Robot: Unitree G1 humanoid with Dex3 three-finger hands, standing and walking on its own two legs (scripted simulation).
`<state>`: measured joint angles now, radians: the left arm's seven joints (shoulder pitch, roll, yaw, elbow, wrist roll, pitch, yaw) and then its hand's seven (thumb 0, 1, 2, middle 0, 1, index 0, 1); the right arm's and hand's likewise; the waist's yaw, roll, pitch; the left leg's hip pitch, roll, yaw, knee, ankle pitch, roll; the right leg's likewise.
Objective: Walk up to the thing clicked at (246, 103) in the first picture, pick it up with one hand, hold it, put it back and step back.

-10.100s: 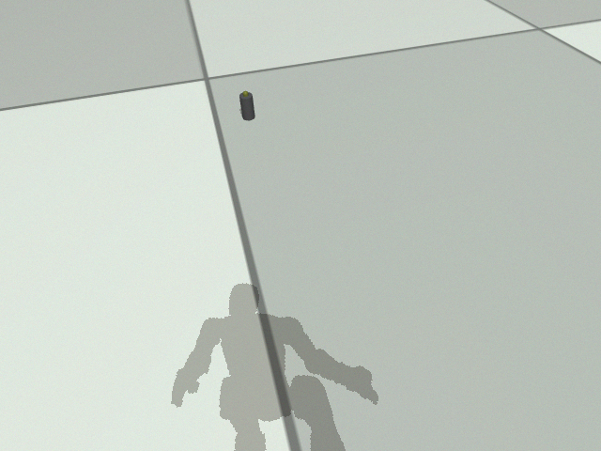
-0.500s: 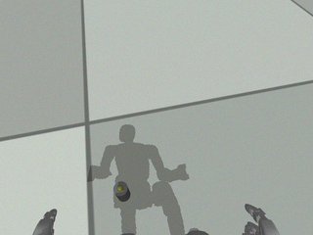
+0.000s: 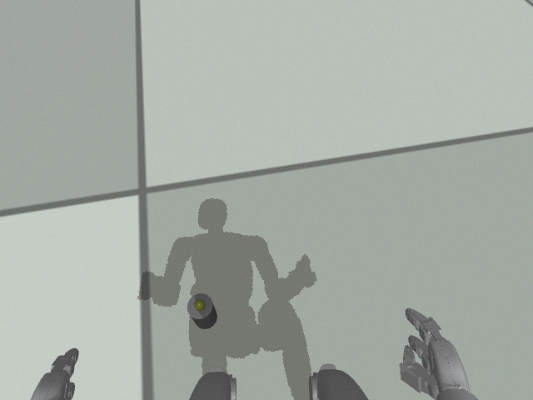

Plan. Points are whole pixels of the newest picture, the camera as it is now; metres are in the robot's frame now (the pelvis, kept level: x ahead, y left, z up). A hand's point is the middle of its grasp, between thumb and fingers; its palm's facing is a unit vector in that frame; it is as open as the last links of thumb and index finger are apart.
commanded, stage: go down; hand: left
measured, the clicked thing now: (202, 310) +0.40 +0.19 -0.60
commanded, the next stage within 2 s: approach in 1.94 s
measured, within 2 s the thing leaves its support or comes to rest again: neither
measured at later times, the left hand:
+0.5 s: hand (102, 339) +0.25 +0.32 -0.21, palm faces +0.09 -0.97 -0.20, open 17.5 cm
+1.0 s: hand (99, 322) +0.30 +0.36 -0.26, palm faces +0.09 -0.99 -0.13, open 17.3 cm
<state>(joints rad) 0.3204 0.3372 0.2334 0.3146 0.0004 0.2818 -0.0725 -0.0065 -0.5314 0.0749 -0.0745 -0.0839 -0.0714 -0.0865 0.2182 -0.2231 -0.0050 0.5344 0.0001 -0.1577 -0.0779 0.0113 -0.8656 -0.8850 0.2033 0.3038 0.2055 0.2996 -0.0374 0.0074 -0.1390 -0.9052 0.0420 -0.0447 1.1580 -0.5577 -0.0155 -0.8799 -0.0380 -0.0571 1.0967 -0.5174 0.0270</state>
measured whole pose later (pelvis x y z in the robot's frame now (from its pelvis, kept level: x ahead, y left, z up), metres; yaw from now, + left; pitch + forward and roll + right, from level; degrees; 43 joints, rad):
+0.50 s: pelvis -0.05 +0.00 -0.14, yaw -2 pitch +30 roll -3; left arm -0.16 0.54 0.50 0.76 -0.11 -0.22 -0.39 -0.01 -0.57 0.08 -0.07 -0.10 -0.07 -0.10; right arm 0.14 -0.29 0.01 0.62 -0.01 -0.20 -0.05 0.01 -0.90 -0.89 0.20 0.30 0.21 0.30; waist -0.05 0.00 -0.18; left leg -1.57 0.04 -0.07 1.72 -0.68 -0.02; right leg -1.55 -0.04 -0.04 1.66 -0.64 0.02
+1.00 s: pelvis -0.08 +0.00 -0.23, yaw -4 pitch +33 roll -6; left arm -0.42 0.72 0.70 0.98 -0.16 -0.38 -0.60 -0.01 -0.51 0.07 -0.05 -0.08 -0.05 -0.07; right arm 0.11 -0.33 0.06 0.67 -0.02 -0.19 -0.03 0.01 -0.91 -0.90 0.20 0.30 0.21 0.30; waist -0.08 -0.02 -0.16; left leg -1.91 0.03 -0.10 2.03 -0.70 -0.02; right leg -1.88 -0.04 -0.05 1.95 -0.65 0.02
